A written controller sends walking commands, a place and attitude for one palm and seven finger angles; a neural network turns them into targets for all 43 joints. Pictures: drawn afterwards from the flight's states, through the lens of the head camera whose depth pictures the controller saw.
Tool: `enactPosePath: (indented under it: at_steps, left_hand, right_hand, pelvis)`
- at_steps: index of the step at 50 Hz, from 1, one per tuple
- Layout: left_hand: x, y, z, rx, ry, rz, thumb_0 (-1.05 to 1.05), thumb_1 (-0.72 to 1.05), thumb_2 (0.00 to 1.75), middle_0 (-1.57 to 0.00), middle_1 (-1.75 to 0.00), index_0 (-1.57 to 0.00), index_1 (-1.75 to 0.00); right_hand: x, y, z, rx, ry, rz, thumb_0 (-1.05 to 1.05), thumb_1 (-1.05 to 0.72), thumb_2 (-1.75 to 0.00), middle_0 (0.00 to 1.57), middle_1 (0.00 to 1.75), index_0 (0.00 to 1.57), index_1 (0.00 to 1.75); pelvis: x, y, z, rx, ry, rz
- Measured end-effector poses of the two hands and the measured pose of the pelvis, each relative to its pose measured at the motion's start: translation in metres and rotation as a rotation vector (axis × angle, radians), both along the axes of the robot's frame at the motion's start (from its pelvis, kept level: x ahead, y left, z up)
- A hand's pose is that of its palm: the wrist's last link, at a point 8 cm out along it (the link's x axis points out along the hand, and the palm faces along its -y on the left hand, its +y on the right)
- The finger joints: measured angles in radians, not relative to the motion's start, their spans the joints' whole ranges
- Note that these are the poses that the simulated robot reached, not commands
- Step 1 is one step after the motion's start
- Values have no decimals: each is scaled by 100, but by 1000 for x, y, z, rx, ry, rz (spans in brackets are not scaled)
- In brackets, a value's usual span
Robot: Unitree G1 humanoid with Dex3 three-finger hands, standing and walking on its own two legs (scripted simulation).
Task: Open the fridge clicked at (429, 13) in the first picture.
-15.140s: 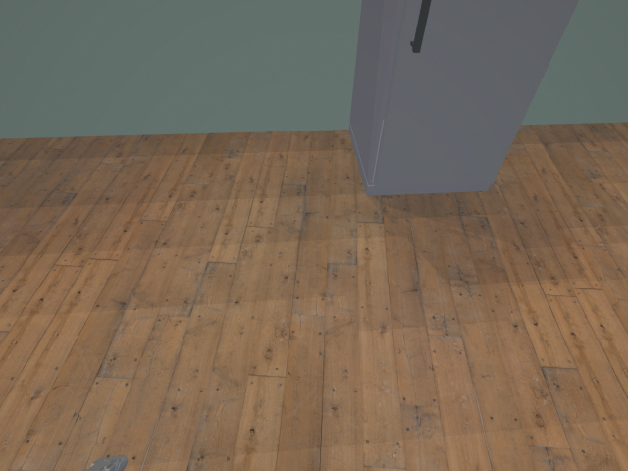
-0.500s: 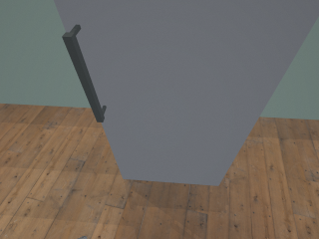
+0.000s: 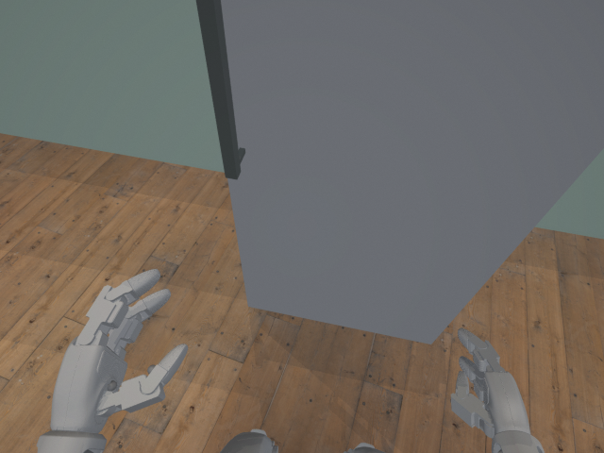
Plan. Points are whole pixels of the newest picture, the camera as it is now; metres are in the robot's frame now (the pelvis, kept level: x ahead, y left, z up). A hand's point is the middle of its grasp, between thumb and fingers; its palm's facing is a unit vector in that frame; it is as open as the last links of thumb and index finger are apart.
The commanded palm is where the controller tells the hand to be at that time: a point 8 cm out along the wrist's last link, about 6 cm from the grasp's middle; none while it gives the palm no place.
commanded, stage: raise the hand to about handle height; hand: left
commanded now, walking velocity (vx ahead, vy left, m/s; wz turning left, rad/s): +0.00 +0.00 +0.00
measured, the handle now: (227, 88) +0.55 +0.19 +0.17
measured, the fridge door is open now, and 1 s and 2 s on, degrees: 0 0 0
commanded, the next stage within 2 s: move the hooked fingers beside the handle in 1.52 s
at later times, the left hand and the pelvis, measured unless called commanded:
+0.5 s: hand (122, 285) +0.26 +0.24 +0.11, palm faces -0.06 -0.99 -0.08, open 12.5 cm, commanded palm +0.23 +0.30 +0.13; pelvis +0.02 +0.03 +0.03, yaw -1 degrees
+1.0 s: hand (51, 191) +0.30 +0.29 +0.21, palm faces +0.03 -0.99 -0.10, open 14.0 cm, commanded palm +0.27 +0.34 +0.20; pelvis +0.03 +0.02 +0.05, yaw -1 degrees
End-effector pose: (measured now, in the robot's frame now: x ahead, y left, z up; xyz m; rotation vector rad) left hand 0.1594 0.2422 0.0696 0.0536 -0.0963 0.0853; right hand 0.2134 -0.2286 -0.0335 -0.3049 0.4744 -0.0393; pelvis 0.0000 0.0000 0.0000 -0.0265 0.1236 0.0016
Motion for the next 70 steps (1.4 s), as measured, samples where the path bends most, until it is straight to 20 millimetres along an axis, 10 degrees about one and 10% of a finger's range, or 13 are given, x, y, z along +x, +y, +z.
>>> enactPosePath:
  at_steps: [8,15,25,37,52,70]
  left_hand:
    - [69,-4,11,35,174,-270,0,23,61,-25,-73,-25,-73]
    - [65,37,34,-3,150,-48,0,8,54,-26,-83,-26,-83]
    - [79,52,45,32,142,-139,0,-16,44,-27,-98,-28,-98]
    - [102,85,101,32,46,-81,-1,-42,33,-29,-115,-30,-115]
    - [121,109,144,44,22,-58,-2,-50,30,-30,-120,-30,-120]
    - [126,89,130,20,67,-61,-2,-50,30,-30,-120,-30,-120]
  right_hand:
    - [-51,38,-27,160,141,-101,1,-90,-89,21,30,21,30]
    - [-74,23,-18,102,185,-153,1,-90,-89,21,30,21,30]
    - [-44,3,3,3,104,-137,1,-90,-89,20,30,20,30]
    - [-5,32,29,66,-10,-52,1,-90,-89,20,30,20,30]
    - [-20,29,18,80,89,-58,1,-90,-89,20,30,21,30]
    - [-28,1,24,64,71,-119,1,-90,-89,20,30,20,30]
  pelvis:
    - [1,12,13,5,-6,-30]
    - [14,20,25,6,-22,-46]
    - [19,27,30,-6,-51,-24]
    - [28,27,43,-3,-106,-21]
    - [26,19,52,4,-137,-18]
    - [24,10,53,11,-141,-40]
